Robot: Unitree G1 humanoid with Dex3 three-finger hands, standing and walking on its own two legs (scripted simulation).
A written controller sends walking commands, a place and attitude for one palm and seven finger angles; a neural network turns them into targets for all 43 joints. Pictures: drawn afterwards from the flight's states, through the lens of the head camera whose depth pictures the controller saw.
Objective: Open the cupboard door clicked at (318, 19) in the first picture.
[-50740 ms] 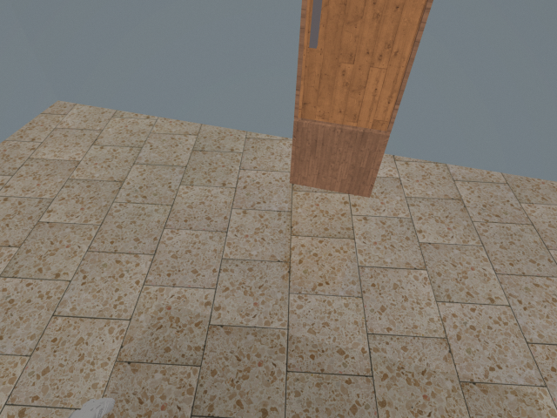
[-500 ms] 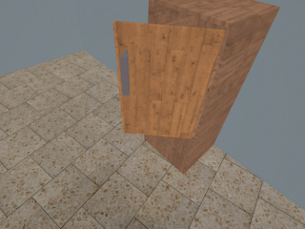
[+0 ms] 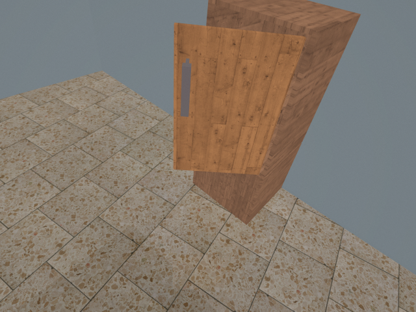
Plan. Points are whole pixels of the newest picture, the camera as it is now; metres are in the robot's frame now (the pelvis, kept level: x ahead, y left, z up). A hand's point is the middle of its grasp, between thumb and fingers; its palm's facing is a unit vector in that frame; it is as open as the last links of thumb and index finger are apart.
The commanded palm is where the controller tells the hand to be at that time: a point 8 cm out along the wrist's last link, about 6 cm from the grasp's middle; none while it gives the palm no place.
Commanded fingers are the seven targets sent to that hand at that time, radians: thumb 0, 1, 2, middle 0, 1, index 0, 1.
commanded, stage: come to a stop and stand still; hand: left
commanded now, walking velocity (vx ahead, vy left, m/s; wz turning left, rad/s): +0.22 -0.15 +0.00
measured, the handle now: (186, 88) +0.75 +0.10 +0.08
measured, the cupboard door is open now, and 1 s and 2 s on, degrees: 42 42 42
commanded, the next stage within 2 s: look again from close up in 1.56 s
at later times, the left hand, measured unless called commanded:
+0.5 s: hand out of the picture +0.11 +0.16 -0.15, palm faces -0.11 -0.98 -0.15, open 7.4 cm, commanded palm none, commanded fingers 0.00 0.90 0.90 -0.20 -0.30 -0.20 -0.30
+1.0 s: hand out of the picture +0.04 +0.21 -0.18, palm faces +0.07 -0.98 -0.20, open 7.3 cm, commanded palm none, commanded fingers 0.00 0.90 0.90 -0.20 -0.30 -0.20 -0.30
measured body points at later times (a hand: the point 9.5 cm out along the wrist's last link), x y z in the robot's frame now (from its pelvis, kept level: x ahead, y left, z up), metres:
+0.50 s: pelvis -0.01 +0.00 +0.02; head +0.03 +0.00 +0.46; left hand +0.11 +0.22 -0.14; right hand -0.13 -0.21 -0.13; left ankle -0.02 +0.14 -0.73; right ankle +0.05 -0.15 -0.71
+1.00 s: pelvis +0.01 +0.01 +0.01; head +0.04 +0.04 +0.45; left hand +0.04 +0.26 -0.16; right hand +0.10 -0.23 -0.12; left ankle +0.01 +0.08 -0.73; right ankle -0.01 -0.14 -0.68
